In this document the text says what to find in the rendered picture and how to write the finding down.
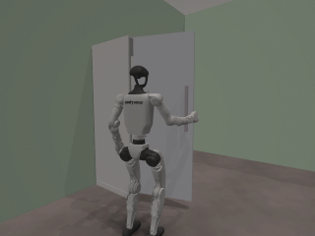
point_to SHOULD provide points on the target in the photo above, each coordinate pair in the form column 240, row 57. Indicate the right robot upper arm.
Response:
column 157, row 100

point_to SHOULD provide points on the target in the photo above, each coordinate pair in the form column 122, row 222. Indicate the left robot foot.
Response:
column 129, row 232

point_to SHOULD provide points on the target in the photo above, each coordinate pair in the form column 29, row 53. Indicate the left robot hand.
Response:
column 118, row 148

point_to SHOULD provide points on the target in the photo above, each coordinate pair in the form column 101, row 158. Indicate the handle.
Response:
column 186, row 91

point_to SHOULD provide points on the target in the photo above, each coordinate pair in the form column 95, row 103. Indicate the robot left forearm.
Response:
column 115, row 135

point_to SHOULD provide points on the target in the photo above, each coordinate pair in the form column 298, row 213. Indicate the fridge door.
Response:
column 170, row 61

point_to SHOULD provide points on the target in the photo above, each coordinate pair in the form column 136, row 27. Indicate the right robot hand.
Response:
column 195, row 115

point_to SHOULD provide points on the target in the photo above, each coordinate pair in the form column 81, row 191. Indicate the left robot upper arm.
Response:
column 116, row 111

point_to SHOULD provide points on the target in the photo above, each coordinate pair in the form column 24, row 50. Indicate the left robot thigh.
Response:
column 133, row 167

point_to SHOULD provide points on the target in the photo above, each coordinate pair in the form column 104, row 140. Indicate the robot right forearm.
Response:
column 179, row 121

